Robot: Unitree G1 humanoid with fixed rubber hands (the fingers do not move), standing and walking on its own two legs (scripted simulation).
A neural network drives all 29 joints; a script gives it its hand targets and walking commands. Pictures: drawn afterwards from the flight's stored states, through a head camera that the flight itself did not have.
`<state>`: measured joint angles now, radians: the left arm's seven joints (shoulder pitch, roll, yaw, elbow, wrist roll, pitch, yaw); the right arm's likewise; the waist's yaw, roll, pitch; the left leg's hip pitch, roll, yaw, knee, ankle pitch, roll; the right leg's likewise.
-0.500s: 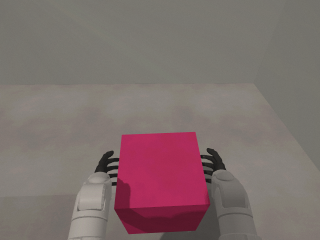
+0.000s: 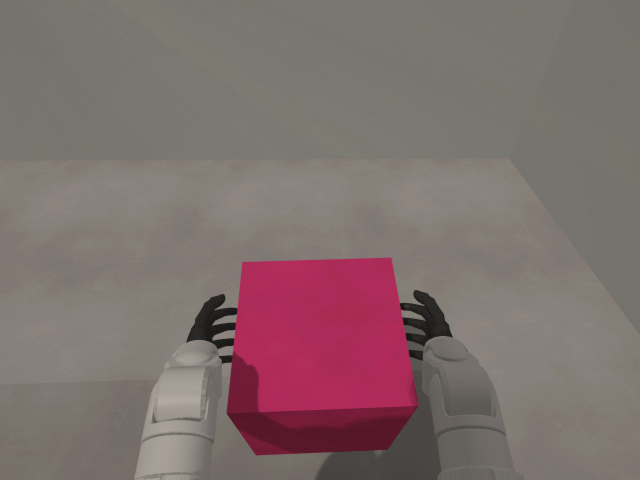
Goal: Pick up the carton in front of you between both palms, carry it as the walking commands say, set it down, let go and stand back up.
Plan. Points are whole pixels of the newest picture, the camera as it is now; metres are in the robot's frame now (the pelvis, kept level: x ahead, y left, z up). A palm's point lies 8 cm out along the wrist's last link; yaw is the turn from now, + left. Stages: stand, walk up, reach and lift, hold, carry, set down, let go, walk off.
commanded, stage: carry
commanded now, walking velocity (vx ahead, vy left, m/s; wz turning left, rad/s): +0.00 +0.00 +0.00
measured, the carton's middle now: (319, 362) +0.32 +0.00 -0.06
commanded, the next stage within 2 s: hold in 0.32 s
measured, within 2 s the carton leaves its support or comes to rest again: neither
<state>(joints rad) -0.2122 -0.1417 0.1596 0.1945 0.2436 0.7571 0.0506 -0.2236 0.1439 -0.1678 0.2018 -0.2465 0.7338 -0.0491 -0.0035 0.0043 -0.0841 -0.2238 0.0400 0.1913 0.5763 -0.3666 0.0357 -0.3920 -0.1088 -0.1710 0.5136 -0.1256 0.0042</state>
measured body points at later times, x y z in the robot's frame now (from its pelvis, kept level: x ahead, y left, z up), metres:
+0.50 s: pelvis -0.01 -0.01 +0.01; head -0.03 -0.01 +0.46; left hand +0.26 +0.18 +0.03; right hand +0.30 -0.11 +0.03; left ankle -0.03 +0.08 -0.73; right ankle +0.09 -0.16 -0.73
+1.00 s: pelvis +0.01 -0.08 +0.01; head -0.02 -0.11 +0.46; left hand +0.26 +0.15 +0.04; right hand +0.34 -0.14 +0.04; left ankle -0.03 +0.08 -0.73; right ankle +0.09 -0.16 -0.73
